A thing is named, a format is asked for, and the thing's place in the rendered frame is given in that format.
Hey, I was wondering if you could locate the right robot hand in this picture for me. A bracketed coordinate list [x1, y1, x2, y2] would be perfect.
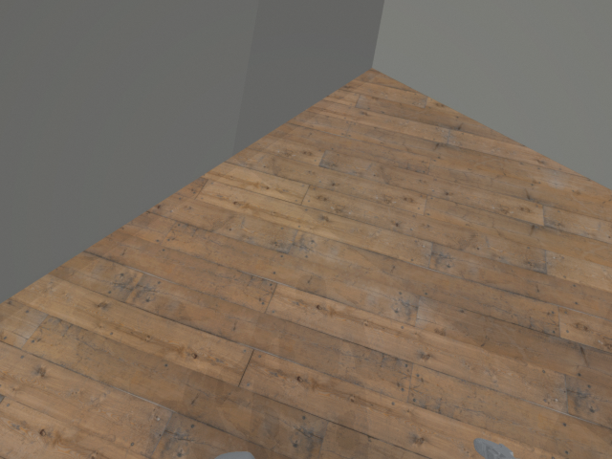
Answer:
[473, 438, 516, 459]

